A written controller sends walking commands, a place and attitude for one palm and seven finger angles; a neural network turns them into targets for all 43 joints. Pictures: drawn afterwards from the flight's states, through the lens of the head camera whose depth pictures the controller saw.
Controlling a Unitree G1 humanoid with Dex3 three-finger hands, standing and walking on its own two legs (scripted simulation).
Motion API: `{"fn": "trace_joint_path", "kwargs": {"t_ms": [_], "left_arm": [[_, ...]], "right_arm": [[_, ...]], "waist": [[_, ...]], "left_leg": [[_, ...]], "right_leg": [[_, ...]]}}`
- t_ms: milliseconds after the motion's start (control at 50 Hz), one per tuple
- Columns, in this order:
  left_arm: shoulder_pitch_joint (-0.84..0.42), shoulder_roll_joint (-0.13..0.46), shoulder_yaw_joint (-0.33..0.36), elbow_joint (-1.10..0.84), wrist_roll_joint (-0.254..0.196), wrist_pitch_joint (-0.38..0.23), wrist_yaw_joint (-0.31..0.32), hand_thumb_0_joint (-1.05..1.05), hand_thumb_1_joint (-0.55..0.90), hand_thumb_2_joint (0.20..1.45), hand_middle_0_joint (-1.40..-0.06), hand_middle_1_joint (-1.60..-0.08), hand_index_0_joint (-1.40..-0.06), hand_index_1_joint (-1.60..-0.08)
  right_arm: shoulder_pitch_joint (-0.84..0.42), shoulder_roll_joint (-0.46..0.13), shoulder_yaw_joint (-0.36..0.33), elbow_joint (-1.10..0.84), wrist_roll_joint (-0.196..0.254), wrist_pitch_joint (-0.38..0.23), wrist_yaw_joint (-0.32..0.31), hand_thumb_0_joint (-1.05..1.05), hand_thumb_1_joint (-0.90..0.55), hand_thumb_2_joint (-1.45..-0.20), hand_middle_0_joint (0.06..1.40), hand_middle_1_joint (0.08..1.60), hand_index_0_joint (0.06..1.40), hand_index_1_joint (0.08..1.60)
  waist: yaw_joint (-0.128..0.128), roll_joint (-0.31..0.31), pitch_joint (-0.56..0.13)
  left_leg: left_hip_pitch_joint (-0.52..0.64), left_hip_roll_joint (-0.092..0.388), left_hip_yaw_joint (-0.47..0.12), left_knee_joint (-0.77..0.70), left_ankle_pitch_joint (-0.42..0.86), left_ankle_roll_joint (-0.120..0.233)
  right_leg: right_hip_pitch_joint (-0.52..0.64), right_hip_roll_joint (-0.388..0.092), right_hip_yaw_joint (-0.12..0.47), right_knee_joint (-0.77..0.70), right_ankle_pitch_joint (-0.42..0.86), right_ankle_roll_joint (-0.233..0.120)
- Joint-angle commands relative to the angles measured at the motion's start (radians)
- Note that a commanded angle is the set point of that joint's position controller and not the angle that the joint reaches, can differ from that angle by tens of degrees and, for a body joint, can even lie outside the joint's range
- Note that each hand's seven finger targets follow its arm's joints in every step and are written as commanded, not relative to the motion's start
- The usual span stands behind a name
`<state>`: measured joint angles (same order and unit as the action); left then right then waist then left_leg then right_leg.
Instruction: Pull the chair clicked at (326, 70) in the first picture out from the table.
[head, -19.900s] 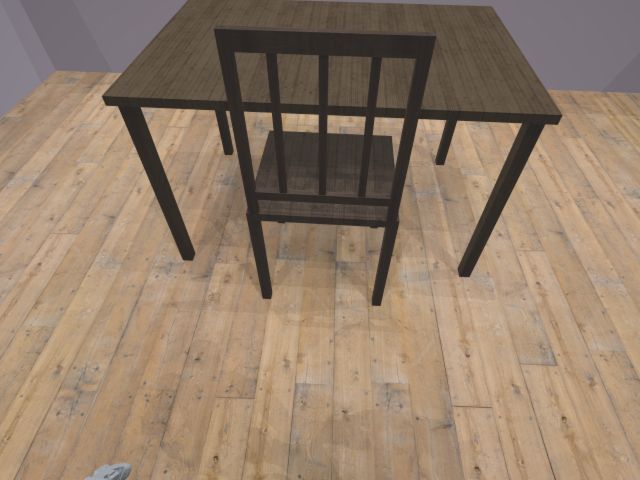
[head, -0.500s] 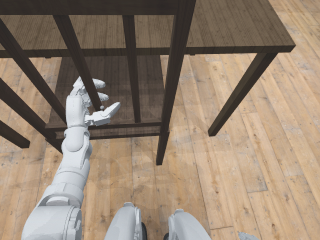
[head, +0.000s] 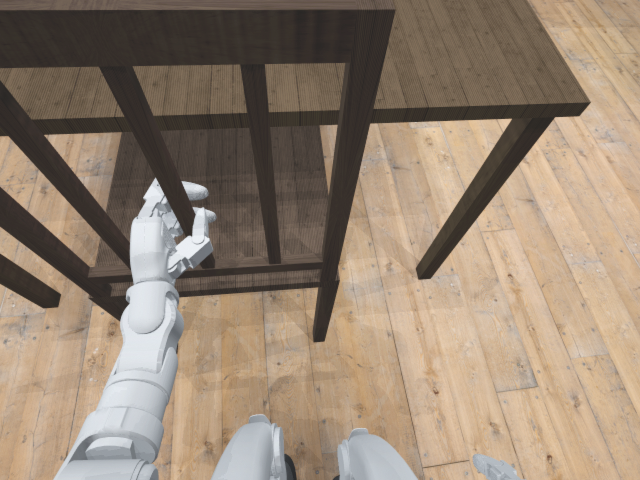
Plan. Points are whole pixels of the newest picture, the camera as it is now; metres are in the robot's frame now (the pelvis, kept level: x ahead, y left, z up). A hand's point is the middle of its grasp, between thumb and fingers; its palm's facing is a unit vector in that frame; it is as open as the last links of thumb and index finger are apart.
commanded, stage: hook a spindle and tug to test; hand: left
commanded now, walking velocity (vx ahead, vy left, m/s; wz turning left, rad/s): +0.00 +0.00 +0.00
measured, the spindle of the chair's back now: (177, 198) +0.44 +0.17 +0.06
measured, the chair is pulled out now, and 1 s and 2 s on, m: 0.01 0.09 0.27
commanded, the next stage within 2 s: step backward, pulling the chair out in 0.28 s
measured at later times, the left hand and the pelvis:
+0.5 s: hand (199, 260) +0.37 +0.14 +0.03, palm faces +0.09 -0.99 -0.12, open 5.5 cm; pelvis +0.01 +0.00 +0.04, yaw +2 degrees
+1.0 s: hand (203, 293) +0.33 +0.13 +0.04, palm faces +0.02 -0.99 -0.14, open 5.0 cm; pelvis -0.02 +0.00 +0.10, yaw -2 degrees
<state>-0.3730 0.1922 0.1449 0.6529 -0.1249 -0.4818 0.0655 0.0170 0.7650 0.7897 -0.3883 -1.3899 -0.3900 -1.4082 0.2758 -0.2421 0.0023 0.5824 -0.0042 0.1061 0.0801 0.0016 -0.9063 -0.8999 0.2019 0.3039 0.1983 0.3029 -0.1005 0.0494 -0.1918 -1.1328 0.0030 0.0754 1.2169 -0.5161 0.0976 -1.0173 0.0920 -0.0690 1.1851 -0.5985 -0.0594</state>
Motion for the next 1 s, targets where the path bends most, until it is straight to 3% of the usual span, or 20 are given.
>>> {"fn": "trace_joint_path", "kwargs": {"t_ms": [0, 40, 200, 240, 300, 340, 360, 380, 400, 440, 480, 540, 620, 680, 720, 760, 800, 880, 940, 980], "left_arm": [[-0.046, 0.065, -0.028, -0.271, 0.003, -0.088, -0.014, 0.000, 0.900, 0.900, -0.500, -1.450, -0.500, -1.450], [-0.025, 0.063, -0.029, -0.276, -0.003, -0.082, -0.011, 0.000, 0.900, 0.900, -0.500, -1.450, -0.500, -1.450], [0.049, 0.041, -0.063, -0.336, 0.000, -0.091, -0.018, 0.000, 0.900, 0.900, -0.500, -1.450, -0.500, -1.450], [0.032, 0.063, -0.049, -0.342, 0.002, -0.091, -0.023, 0.000, 0.900, 0.900, -0.500, -1.450, -0.500, -1.450], [-0.010, 0.037, -0.083, -0.347, 0.008, -0.088, -0.025, 0.000, 0.900, 0.900, -0.500, -1.450, -0.500, -1.450], [-0.038, 0.061, -0.058, -0.330, 0.006, -0.087, -0.024, 0.000, 0.900, 0.900, -0.500, -1.450, -0.500, -1.450], [-0.075, 0.037, -0.088, -0.358, 0.006, -0.087, -0.023, 0.000, 0.900, 0.900, -0.500, -1.450, -0.500, -1.450], [-0.225, 0.303, 0.029, -0.501, 0.081, 0.039, 0.040, 0.000, 0.900, 0.900, -0.500, -1.450, -0.500, -1.450], [-0.282, 0.285, -0.005, -0.637, 0.080, 0.085, 0.061, 0.000, 0.900, 0.900, -0.500, -1.450, -0.500, -1.450], [-0.126, 0.234, -0.021, -0.511, 0.080, 0.162, 0.077, 0.000, 0.900, 0.900, -0.500, -1.450, -0.500, -1.450], [-0.030, 0.138, -0.090, -0.296, 0.084, 0.241, 0.073, 0.000, 0.900, 0.900, -0.500, -1.450, -0.500, -1.450], [-0.089, 0.140, -0.105, -0.168, 0.080, 0.278, 0.066, 0.000, 0.900, 0.900, -0.500, -1.450, -0.500, -1.450], [-0.161, 0.144, -0.105, -0.067, 0.076, 0.254, 0.045, 0.000, 0.900, 0.900, -0.500, -1.450, -0.500, -1.450], [-0.180, 0.140, -0.112, -0.032, 0.081, 0.241, 0.031, 0.000, 0.900, 0.900, -0.500, -1.450, -0.500, -1.450], [-0.157, 0.127, -0.117, -0.016, 0.082, 0.238, 0.025, 0.000, 0.900, 0.900, -0.500, -1.450, -0.500, -1.450], [-0.128, 0.123, -0.111, -0.015, 0.087, 0.233, 0.022, 0.000, 0.900, 0.900, -0.500, -1.450, -0.500, -1.450], [-0.078, 0.117, -0.106, -0.034, 0.085, 0.230, 0.017, 0.000, 0.900, 0.900, -0.500, -1.450, -0.500, -1.450], [-0.008, 0.129, -0.083, -0.074, 0.091, 0.216, 0.014, 0.000, 0.900, 0.900, -0.500, -1.450, -0.500, -1.450], [-0.037, 0.111, -0.096, -0.105, 0.099, 0.210, 0.011, 0.000, 0.900, 0.900, -0.500, -1.450, -0.500, -1.450], [-0.050, 0.150, -0.065, -0.111, 0.106, 0.210, 0.020, 0.000, 0.900, 0.900, -0.500, -1.450, -0.500, -1.450]], "right_arm": [[0.066, -0.151, -0.067, -0.103, 0.002, -0.031, -0.008, 0.000, -0.900, -0.900, 0.200, 0.300, 0.200, 0.300], [0.061, -0.150, -0.065, -0.103, 0.001, -0.032, -0.010, 0.000, -0.900, -0.900, 0.200, 0.300, 0.200, 0.300], [0.042, -0.140, -0.063, -0.105, 0.000, -0.049, -0.017, 0.000, -0.900, -0.900, 0.200, 0.300, 0.200, 0.300], [0.038, -0.142, -0.063, -0.103, 0.000, -0.051, -0.021, 0.000, -0.900, -0.900, 0.200, 0.300, 0.200, 0.300], [0.030, -0.140, -0.060, -0.099, -0.002, -0.058, -0.025, 0.000, -0.900, -0.900, 0.200, 0.300, 0.200, 0.300], [0.025, -0.144, -0.059, -0.090, -0.003, -0.060, -0.031, 0.000, -0.900, -0.900, 0.200, 0.300, 0.200, 0.300], [0.023, -0.141, -0.060, -0.095, -0.003, -0.062, -0.033, 0.000, -0.900, -0.900, 0.200, 0.300, 0.200, 0.300], [0.107, -0.141, -0.056, -0.180, 0.052, 0.014, -0.065, 0.000, -0.900, -0.900, 0.200, 0.300, 0.200, 0.300], [0.107, -0.135, -0.063, -0.196, 0.067, 0.029, -0.094, 0.000, -0.900, -0.900, 0.200, 0.300, 0.200, 0.300], [0.059, -0.131, -0.047, -0.188, 0.069, 0.038, -0.123, 0.000, -0.900, -0.900, 0.200, 0.300, 0.200, 0.300], [0.024, -0.127, -0.030, -0.150, 0.073, 0.062, -0.143, 0.000, -0.900, -0.900, 0.200, 0.300, 0.200, 0.300], [0.018, -0.147, -0.023, -0.128, 0.076, 0.076, -0.167, 0.000, -0.900, -0.900, 0.200, 0.300, 0.200, 0.300], [0.023, -0.154, -0.029, -0.101, 0.064, 0.068, -0.189, 0.000, -0.900, -0.900, 0.200, 0.300, 0.200, 0.300], [0.019, -0.145, -0.038, -0.078, 0.047, 0.059, -0.186, 0.000, -0.900, -0.900, 0.200, 0.300, 0.200, 0.300], [0.007, -0.136, -0.039, -0.071, 0.030, 0.048, -0.171, 0.000, -0.900, -0.900, 0.200, 0.300, 0.200, 0.300], [-0.005, -0.134, -0.043, -0.066, 0.017, 0.034, -0.158, 0.000, -0.900, -0.900, 0.200, 0.300, 0.200, 0.300], [-0.010, -0.134, -0.042, -0.070, 0.009, 0.021, -0.147, 0.000, -0.900, -0.900, 0.200, 0.300, 0.200, 0.300], [-0.024, -0.145, -0.047, -0.071, 0.005, -0.013, -0.143, 0.000, -0.900, -0.900, 0.200, 0.300, 0.200, 0.300], [-0.044, -0.147, -0.048, -0.059, 0.002, -0.037, -0.144, 0.000, -0.900, -0.900, 0.200, 0.300, 0.200, 0.300], [-0.042, -0.158, -0.052, -0.043, -0.001, -0.053, -0.149, 0.000, -0.900, -0.900, 0.200, 0.300, 0.200, 0.300]], "waist": [[0.042, 0.021, -0.443], [0.036, -0.018, -0.420], [0.038, 0.001, -0.401], [0.036, -0.008, -0.400], [0.027, 0.026, -0.400], [0.024, -0.011, -0.397], [0.015, -0.007, -0.413], [0.050, 0.030, -0.600], [0.042, 0.097, -0.636], [0.044, 0.105, -0.521], [0.037, 0.003, -0.326], [0.040, -0.080, -0.204], [0.047, 0.029, -0.175], [0.049, 0.136, -0.174], [0.055, 0.196, -0.153], [0.066, 0.221, -0.156], [0.075, 0.188, -0.169], [0.077, 0.094, -0.178], [0.065, 0.113, -0.142], [0.069, 0.149, -0.133]], "left_leg": [[0.551, 0.042, -0.176, -0.110, 0.597, -0.090], [0.512, 0.036, -0.165, -0.106, 0.570, -0.082], [0.511, 0.030, -0.155, -0.093, 0.598, -0.079], [0.487, 0.027, -0.151, -0.087, 0.575, -0.076], [0.499, 0.025, -0.157, -0.082, 0.557, -0.077], [0.473, 0.022, -0.156, -0.074, 0.531, -0.073], [0.484, 0.022, -0.158, -0.076, 0.523, -0.071], [0.786, 0.028, -0.133, -0.269, 0.493, -0.050], [0.877, 0.017, -0.113, -0.319, 0.552, -0.041], [0.845, 0.020, -0.127, -0.355, 0.600, -0.037], [0.753, 0.046, -0.148, -0.416, 0.557, -0.028], [0.754, 0.089, -0.177, -0.519, 0.587, -0.022], [0.935, 0.150, -0.228, -0.607, 0.832, -0.021], [1.119, 0.206, -0.283, -0.654, 1.055, -0.014], [1.202, 0.235, -0.317, -0.698, 1.155, -0.032], [1.247, 0.251, -0.323, -0.718, 1.206, -0.043], [1.282, 0.266, -0.325, -0.709, 1.307, -0.043], [1.244, 0.275, -0.291, -0.702, 1.252, -0.030], [1.191, 0.286, -0.281, -0.733, 1.126, -0.023], [1.152, 0.286, -0.275, -0.739, 1.037, -0.008]], "right_leg": [[0.088, -0.031, 0.045, -0.121, 0.504, 0.029], [0.112, -0.032, 0.051, -0.127, 0.522, 0.034], [0.124, -0.040, 0.057, -0.121, 0.572, 0.036], [0.134, -0.042, 0.062, -0.118, 0.576, 0.036], [0.102, -0.044, 0.059, -0.114, 0.544, 0.035], [0.111, -0.044, 0.062, -0.113, 0.540, 0.037], [0.116, -0.045, 0.063, -0.117, 0.539, 0.039], [0.519, -0.112, 0.168, -0.315, 0.640, 0.057], [0.598, -0.124, 0.185, -0.372, 0.807, 0.083], [0.582, -0.137, 0.176, -0.376, 0.883, 0.102], [0.560, -0.143, 0.163, -0.430, 0.819, 0.116], [0.625, -0.156, 0.158, -0.509, 0.811, 0.124], [0.626, -0.140, 0.132, -0.554, 0.717, 0.095], [0.556, -0.123, 0.128, -0.557, 0.443, 0.075], [0.516, -0.111, 0.117, -0.544, 0.244, 0.053], [0.510, -0.111, 0.118, -0.520, 0.171, 0.042], [0.531, -0.111, 0.117, -0.532, 0.182, 0.042], [0.632, -0.116, 0.095, -0.599, 0.283, 0.039], [0.649, -0.126, 0.088, -0.601, 0.261, 0.043], [0.672, -0.130, 0.082, -0.611, 0.248, 0.039]]}}
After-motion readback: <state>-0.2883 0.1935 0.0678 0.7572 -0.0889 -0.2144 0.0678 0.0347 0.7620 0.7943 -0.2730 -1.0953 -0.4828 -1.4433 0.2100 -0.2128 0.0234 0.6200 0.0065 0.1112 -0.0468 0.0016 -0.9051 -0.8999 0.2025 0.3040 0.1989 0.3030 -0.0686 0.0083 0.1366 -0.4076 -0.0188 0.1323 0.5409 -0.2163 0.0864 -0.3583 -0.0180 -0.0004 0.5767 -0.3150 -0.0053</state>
